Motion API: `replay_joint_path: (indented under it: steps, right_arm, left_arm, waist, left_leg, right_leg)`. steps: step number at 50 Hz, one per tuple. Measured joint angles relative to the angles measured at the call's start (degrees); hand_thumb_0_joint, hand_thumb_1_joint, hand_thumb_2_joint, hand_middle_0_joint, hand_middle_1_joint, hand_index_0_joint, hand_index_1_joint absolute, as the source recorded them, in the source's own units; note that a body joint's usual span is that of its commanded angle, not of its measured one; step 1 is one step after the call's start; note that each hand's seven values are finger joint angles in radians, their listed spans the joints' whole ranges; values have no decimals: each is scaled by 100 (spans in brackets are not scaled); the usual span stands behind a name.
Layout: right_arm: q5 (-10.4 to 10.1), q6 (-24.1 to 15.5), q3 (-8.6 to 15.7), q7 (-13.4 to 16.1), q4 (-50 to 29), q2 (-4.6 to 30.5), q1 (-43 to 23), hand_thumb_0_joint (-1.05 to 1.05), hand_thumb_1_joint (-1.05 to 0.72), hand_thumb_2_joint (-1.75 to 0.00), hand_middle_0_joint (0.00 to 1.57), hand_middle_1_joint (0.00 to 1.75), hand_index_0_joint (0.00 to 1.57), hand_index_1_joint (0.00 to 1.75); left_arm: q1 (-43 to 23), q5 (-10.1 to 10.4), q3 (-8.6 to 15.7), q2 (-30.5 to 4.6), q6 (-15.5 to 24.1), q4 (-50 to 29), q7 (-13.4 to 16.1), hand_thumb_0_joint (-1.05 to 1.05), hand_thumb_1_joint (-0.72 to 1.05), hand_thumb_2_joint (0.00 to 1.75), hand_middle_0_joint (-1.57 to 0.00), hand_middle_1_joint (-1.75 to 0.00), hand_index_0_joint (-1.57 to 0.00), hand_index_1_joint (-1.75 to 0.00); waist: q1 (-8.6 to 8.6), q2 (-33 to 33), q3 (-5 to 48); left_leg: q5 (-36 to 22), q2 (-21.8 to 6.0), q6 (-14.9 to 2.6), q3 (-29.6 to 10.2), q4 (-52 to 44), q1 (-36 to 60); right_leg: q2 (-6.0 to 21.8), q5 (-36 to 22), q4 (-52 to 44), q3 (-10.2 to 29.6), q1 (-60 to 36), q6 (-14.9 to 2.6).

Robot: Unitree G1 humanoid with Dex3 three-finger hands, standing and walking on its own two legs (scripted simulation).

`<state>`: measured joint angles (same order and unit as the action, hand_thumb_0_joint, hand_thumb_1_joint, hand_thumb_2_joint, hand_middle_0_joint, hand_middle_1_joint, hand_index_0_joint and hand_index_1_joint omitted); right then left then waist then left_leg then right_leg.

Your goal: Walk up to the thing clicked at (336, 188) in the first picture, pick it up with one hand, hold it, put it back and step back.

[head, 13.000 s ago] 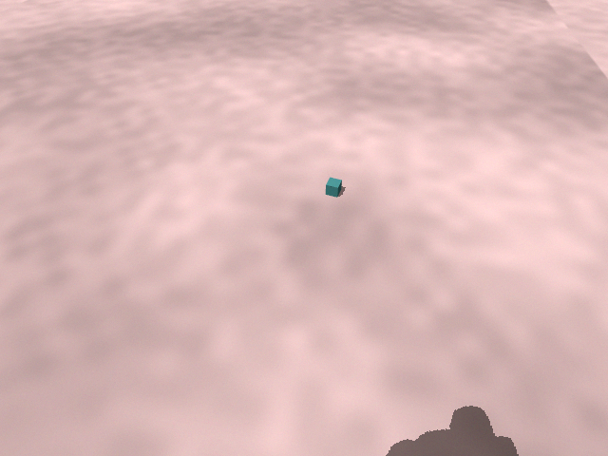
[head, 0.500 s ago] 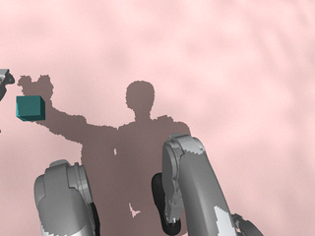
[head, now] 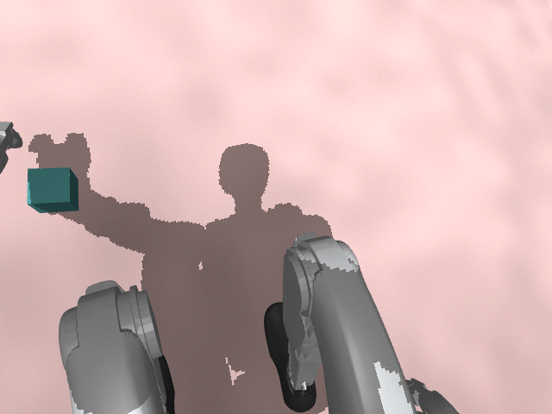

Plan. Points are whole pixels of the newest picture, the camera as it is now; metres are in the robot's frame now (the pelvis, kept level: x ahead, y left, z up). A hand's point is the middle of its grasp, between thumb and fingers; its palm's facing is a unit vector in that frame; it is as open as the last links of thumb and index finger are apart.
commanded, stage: approach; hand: left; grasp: from above
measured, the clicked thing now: (54, 190) +0.51 +0.27 -0.30
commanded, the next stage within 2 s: close in in 0.62 s
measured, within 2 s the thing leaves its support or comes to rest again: neither
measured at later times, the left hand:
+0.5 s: hand (51, 151) +0.52 +0.24 -0.15, palm faces -0.40 +0.02 -0.92, open 12.9 cm
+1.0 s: hand (18, 179) +0.49 +0.28 -0.17, palm faces -0.47 -0.02 -0.88, open 12.6 cm
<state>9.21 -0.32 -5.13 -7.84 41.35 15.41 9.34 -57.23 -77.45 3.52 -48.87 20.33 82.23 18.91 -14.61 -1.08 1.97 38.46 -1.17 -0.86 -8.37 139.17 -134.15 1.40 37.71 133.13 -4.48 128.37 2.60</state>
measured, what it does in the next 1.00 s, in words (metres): stands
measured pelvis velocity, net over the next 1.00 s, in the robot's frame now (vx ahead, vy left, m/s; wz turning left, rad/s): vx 0.00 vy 0.00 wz -0.02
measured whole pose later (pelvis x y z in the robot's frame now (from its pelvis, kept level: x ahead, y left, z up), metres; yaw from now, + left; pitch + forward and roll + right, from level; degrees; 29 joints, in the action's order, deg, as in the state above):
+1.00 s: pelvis +0.00 +0.00 +0.00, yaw -1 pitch +32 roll -11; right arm 10.2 -0.9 -7.4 -7.1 39.6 16.6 8.7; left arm -63.2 -77.8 -1.1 -48.6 20.2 86.7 19.5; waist -17.0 -2.9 0.1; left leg 39.1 -0.9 -0.6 -9.5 140.4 -134.6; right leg 1.1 38.0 133.6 -5.4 128.4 2.5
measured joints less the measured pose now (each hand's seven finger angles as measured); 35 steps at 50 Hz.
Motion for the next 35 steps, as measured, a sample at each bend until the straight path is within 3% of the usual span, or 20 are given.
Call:
replay_joint_path:
  steps: [7, 13, 19, 23, 29, 35]
  right_arm:
    - [6, -29, -52, 14, 22, -23, -7, 0, -92, -90, 21, 30, 20, 30]
    - [48, -89, -125, 33, 28, -51, 15, 0, -92, -90, 21, 30, 20, 30]
    - [64, -120, -203, 42, -111, -43, 113, 0, -92, -89, 21, 30, 20, 30]
    - [-1, -106, -243, 46, -226, -20, 224, 0, -91, -89, 21, 30, 20, 30]
    - [-145, -22, -261, 53, -251, -28, 299, 0, -91, -89, 21, 30, 20, 30]
    - [-147, -31, -241, 92, -197, 13, 226, 0, -91, -89, 21, 30, 20, 30]
  left_arm:
    - [-264, 3, -247, 33, -49, 205, -18, 0, -35, 88, -24, -86, -24, -86]
    - [-693, -71, -544, 209, -154, 405, 108, 0, -35, 87, -24, -90, -24, -89]
    - [-921, -204, -442, 379, -495, 625, 393, 0, -34, 87, -24, -91, -24, -89]
    - [-771, -128, -253, 468, -804, 536, 446, 0, -33, 87, -25, -90, -25, -88]
    - [-372, 249, -82, 513, -1051, 282, 141, 0, -32, 88, -26, -88, -26, -86]
    - [-171, 478, -75, 237, -743, 107, -375, 0, -32, 87, -27, -86, -26, -85]
  waist:
    - [-54, -45, 11]
    - [-211, -100, 5]
    - [-496, -6, 23]
    - [-572, 111, 13]
    - [-469, 211, -63]
    - [-268, 167, -183]
  left_leg:
    - [1, -1, -3, 14, -8, -13]
    - [8, 1, 9, 8, -6, -59]
    - [37, -16, 24, -24, -3, -110]
    - [58, -68, 21, -28, -32, -101]
    - [47, -123, 22, 25, -121, 28]
    - [-28, -81, 44, 16, -118, 65]
  right_leg:
    - [-3, 0, -3, 13, 20, -2]
    - [-5, 4, 0, 8, 68, -19]
    - [-27, 2, -16, -18, 132, -27]
    - [-75, -32, -58, -19, 165, -8]
    - [-116, -83, -112, 29, 115, -5]
    - [-83, -118, -88, 21, 64, -28]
